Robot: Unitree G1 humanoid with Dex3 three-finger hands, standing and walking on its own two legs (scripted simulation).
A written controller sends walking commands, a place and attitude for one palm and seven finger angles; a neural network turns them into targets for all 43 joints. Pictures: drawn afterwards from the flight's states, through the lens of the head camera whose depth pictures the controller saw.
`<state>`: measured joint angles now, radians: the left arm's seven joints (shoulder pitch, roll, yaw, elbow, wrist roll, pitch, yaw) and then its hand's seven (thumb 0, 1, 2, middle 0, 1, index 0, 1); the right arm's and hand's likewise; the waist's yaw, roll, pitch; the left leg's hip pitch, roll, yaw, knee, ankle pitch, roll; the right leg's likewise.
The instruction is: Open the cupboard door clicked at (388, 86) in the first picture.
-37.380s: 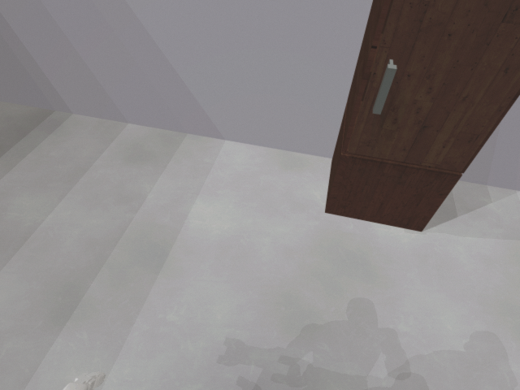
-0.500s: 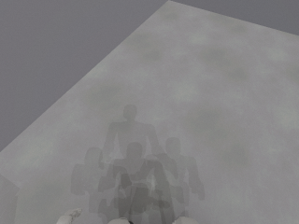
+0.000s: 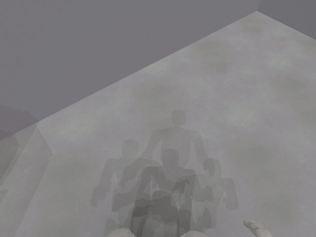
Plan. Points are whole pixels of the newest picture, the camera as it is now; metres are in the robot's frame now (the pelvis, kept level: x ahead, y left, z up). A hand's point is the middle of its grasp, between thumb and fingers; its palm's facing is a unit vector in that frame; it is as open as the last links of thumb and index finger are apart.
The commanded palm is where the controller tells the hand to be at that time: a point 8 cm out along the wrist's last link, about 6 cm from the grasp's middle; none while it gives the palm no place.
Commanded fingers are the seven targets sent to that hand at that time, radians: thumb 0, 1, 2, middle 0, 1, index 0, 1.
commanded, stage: turn to face it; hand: left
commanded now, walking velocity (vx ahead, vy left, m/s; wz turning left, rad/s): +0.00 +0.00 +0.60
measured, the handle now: out of the picture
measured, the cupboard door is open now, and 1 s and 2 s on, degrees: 43 43 43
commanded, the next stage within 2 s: none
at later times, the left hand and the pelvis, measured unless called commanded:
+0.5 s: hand out of the picture +0.01 +0.16 -0.15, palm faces +0.33 -0.92 -0.21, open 7.4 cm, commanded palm none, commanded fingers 0.00 0.90 0.90 -0.20 -0.30 -0.20 -0.30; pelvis +0.01 -0.04 +0.01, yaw +19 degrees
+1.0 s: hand out of the picture -0.01 +0.14 -0.13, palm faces +0.56 -0.78 -0.28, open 7.4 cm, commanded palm none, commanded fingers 0.00 0.90 0.90 -0.20 -0.30 -0.20 -0.30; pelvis +0.02 -0.08 +0.02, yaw +36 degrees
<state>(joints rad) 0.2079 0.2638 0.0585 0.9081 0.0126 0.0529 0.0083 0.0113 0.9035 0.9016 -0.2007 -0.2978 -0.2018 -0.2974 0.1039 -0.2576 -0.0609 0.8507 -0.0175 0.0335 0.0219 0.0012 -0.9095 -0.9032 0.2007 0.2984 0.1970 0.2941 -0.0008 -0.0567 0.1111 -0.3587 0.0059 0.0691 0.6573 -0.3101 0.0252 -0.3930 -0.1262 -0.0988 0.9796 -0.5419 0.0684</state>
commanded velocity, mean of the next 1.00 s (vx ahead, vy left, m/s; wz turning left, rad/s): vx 0.00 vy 0.00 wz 0.60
